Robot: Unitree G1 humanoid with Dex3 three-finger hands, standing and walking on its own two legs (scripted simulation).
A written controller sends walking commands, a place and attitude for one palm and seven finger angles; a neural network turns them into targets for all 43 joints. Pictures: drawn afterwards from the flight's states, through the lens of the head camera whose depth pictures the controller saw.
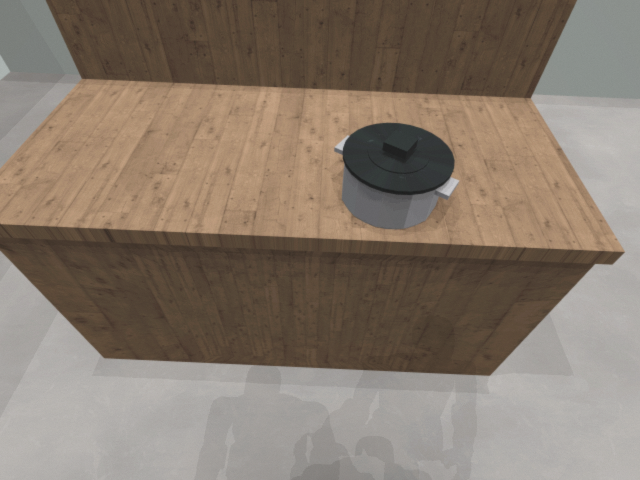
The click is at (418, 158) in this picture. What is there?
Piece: lid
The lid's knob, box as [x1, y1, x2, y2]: [382, 130, 417, 158]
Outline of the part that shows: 395,130 384,141 382,149 405,158 415,147 417,139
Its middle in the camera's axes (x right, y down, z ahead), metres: +0.15 -0.17 +0.71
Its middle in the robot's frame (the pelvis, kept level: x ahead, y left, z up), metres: +0.67 -0.11 +0.05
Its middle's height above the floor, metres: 0.83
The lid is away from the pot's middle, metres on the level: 0.00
